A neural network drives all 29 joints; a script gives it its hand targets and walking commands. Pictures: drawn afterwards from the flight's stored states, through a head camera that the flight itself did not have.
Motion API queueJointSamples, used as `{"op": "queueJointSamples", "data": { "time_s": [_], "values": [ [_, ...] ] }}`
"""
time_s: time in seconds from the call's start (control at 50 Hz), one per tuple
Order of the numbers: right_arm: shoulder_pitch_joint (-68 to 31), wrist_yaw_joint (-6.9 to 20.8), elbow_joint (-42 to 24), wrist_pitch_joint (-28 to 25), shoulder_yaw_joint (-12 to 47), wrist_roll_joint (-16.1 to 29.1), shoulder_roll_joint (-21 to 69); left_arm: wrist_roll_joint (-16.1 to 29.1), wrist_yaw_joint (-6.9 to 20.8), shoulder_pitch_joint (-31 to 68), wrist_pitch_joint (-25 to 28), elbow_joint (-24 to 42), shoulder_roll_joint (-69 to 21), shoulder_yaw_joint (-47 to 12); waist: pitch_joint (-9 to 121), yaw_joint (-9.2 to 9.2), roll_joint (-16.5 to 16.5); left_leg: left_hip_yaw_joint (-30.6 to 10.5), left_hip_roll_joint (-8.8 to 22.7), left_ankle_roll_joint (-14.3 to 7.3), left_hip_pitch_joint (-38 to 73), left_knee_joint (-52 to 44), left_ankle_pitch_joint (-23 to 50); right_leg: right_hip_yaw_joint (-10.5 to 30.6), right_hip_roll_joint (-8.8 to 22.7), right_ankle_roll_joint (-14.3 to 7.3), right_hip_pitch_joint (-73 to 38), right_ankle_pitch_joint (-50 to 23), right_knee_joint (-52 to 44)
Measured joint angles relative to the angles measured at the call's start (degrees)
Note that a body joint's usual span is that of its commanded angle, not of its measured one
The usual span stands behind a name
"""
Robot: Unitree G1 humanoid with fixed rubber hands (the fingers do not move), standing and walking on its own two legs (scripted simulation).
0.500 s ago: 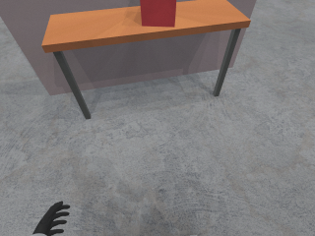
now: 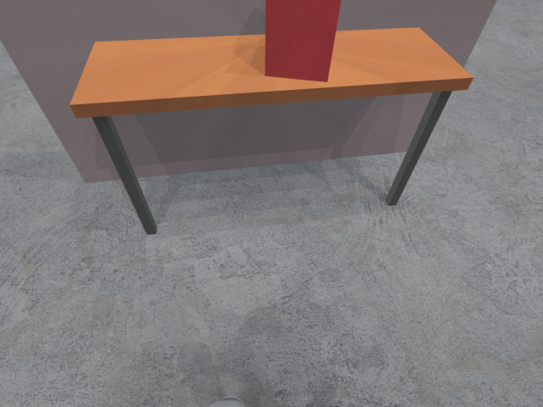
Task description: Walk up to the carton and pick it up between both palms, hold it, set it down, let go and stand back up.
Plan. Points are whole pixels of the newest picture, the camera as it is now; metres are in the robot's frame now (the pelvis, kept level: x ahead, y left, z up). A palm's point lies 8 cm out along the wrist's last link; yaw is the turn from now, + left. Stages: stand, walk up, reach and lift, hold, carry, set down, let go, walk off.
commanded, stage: walk up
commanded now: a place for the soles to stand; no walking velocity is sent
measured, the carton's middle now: (302, 24) +1.15 -0.09 +0.06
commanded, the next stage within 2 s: none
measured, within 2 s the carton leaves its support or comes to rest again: neither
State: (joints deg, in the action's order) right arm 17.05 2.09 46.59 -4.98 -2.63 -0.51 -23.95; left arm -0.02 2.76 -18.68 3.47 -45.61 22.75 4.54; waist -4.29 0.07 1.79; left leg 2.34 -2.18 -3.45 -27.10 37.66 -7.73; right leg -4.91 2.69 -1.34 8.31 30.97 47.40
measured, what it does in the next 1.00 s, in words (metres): walks ahead: right foot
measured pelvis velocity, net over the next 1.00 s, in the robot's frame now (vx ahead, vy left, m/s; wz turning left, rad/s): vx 0.30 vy -0.14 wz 0.01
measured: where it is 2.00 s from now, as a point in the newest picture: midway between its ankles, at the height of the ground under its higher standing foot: (307, 313)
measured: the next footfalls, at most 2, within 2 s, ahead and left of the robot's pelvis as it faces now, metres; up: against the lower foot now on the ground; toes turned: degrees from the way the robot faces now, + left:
right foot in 0.52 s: +0.28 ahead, -0.19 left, +0.00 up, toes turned -1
left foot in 1.12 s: +0.47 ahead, -0.02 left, +0.00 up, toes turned +0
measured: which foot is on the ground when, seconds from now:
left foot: down 0.00-0.52, up 0.54-1.00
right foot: up 0.00-0.50, down 0.52-1.00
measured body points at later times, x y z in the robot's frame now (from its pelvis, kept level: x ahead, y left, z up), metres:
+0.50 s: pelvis +0.16 -0.08 +0.01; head +0.21 -0.07 +0.46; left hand +0.27 +0.24 -0.09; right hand +0.25 -0.40 -0.09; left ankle +0.11 +0.08 -0.71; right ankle +0.22 -0.19 -0.70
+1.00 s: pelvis +0.30 -0.14 +0.02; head +0.32 -0.15 +0.47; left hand +0.33 +0.19 -0.07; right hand +0.38 -0.46 -0.10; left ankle +0.34 +0.01 -0.67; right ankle +0.24 -0.19 -0.71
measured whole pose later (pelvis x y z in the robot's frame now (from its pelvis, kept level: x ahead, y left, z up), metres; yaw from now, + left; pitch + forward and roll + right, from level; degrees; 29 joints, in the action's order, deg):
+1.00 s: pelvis +0.30 -0.14 +0.02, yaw +0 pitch -2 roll +2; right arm 15.4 0.4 48.7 -1.4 -1.7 -0.5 -24.3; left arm 0.0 1.2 -23.8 3.8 -45.6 22.9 4.5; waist -4.4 0.0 -0.4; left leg -4.2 -2.2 -0.5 -25.3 48.8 -16.3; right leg -2.6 -3.4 -5.0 6.5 22.0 29.9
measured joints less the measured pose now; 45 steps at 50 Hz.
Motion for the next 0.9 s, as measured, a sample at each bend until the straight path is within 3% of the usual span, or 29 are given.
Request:
{"op": "queueJointSamples", "data": {
  "time_s": [0.06,0.18,0.38,0.46,0.5,0.54,0.6,0.64,0.76,0.9],
  "values": [
    [0.05,-0.27,0.84,-0.02,0.09,0.00,-0.01,0.00,-0.05,0.78,-0.88,0.06,0.13,-0.01,0.23,-0.03,-0.17,-0.64,0.90,-0.45,4.32,0.56,-5.65,0.77,-1.21,-0.64,4.95,-2.06,12.74],
    [0.11,-0.73,2.47,-0.55,0.11,0.00,-0.01,0.01,0.96,4.58,-1.25,0.09,0.22,-0.03,0.21,-0.09,0.62,-3.41,1.64,0.83,9.21,-5.06,-5.14,2.42,-0.16,-0.74,15.05,-13.89,13.66],
    [0.10,-1.05,2.50,-1.41,0.11,0.00,0.00,0.01,1.27,3.78,-2.56,-0.53,0.23,-0.01,0.25,-0.12,1.23,-5.08,1.59,2.24,14.84,-7.61,-9.51,2.93,0.65,0.81,17.99,-12.91,6.64],
    [0.10,-1.45,2.32,-1.42,0.11,0.00,0.01,0.01,1.27,6.61,-2.45,-0.36,0.25,-0.01,0.24,-0.13,1.24,-5.08,2.10,3.35,15.86,-7.29,-11.89,2.96,0.68,0.82,18.01,-10.42,-0.05],
    [0.11,-1.56,1.96,-1.38,0.12,0.00,0.01,0.01,1.25,8.02,-1.67,-0.06,0.27,-0.01,0.27,-0.17,1.26,-5.04,2.71,4.43,15.87,-6.04,-13.62,3.02,0.70,0.45,17.27,-12.74,-6.31],
    [-0.61,-1.62,1.81,-0.76,0.23,-0.01,0.04,0.01,1.00,8.22,-0.04,0.03,0.19,0.01,-0.16,-0.22,0.57,-5.72,3.57,3.98,13.77,2.29,-15.94,2.58,-0.38,-0.36,15.89,-17.71,-9.24],
    [-0.87,-1.72,2.05,0.14,1.03,0.00,0.00,0.01,0.56,6.36,0.42,-0.03,0.17,0.02,0.00,-0.24,0.47,-6.60,0.80,3.07,9.20,18.79,-17.32,2.56,-0.94,-1.63,12.41,-14.05,-8.81],
    [-0.85,-1.75,2.13,0.28,1.03,0.00,-0.26,0.01,-0.03,4.39,0.42,-0.02,0.17,0.01,0.06,-0.19,0.09,-6.72,-0.29,2.97,7.00,23.81,-15.50,2.50,-0.92,-1.88,8.96,-13.25,-11.09],
    [-0.84,-1.75,2.22,1.51,0.96,0.00,-0.32,0.00,-0.91,-0.85,0.42,-0.02,0.15,-0.01,-0.08,-0.14,-1.30,-6.79,0.15,2.97,2.15,23.86,-9.35,2.42,-1.89,-2.69,3.41,-12.54,-15.27],
    [-0.98,-1.74,2.21,3.20,0.96,0.00,-0.33,0.00,-1.32,-4.75,0.42,0.00,0.15,-0.01,-0.07,-0.11,-2.17,-6.81,0.09,2.97,1.87,18.76,-8.51,2.38,-4.47,-3.33,-0.54,-10.55,-17.12]
  ]
}}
